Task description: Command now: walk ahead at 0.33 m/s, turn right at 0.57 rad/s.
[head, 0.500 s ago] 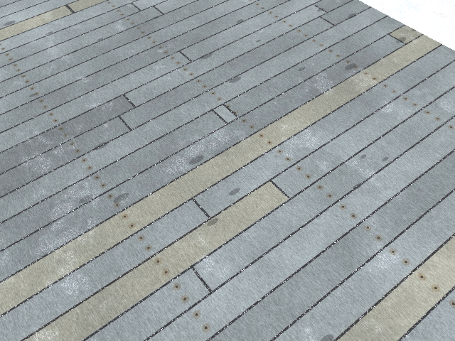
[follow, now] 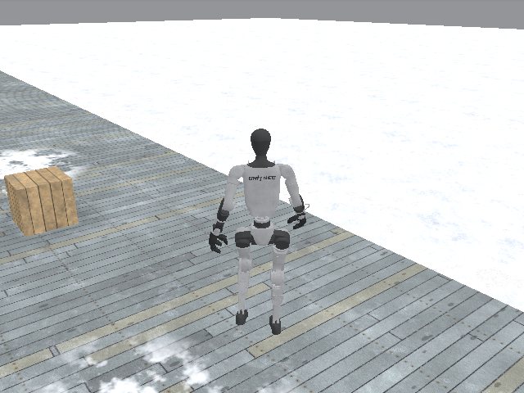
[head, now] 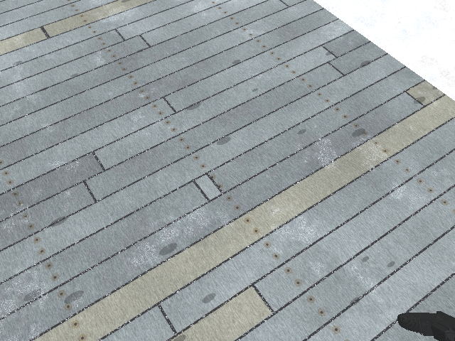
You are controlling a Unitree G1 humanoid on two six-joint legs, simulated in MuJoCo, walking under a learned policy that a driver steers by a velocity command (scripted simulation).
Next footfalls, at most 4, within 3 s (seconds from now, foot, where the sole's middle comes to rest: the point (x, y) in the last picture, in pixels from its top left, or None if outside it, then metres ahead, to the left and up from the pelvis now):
0.18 left None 0.31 0.11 -0.78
0.60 right None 0.15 -0.12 -0.78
1.02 left None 0.33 0.00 -0.78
1.36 right None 0.09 -0.10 -0.78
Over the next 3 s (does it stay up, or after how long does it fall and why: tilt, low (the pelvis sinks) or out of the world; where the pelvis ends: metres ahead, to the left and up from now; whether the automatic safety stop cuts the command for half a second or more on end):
stays up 0.26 -0.06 -0.01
